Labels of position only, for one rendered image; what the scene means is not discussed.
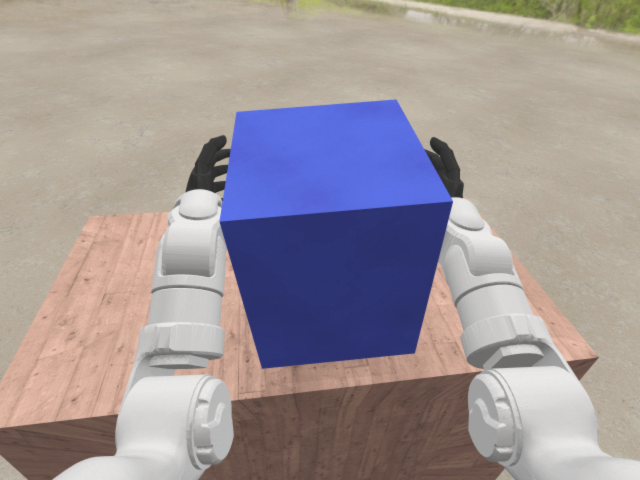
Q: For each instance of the left robot upper arm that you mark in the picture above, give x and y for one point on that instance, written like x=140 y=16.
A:
x=170 y=428

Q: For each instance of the right robot hand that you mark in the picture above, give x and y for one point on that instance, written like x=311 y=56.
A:
x=446 y=167

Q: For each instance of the robot left forearm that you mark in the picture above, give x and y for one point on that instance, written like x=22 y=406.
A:
x=183 y=329

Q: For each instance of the robot right forearm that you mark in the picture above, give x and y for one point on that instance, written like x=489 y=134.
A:
x=499 y=328

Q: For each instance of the carton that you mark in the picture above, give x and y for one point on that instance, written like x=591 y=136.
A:
x=334 y=219

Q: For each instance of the left robot hand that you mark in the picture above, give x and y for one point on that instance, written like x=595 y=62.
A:
x=204 y=172

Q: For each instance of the pedestal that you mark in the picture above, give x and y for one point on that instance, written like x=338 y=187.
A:
x=401 y=417

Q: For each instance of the right robot upper arm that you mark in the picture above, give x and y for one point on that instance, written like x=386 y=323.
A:
x=538 y=423

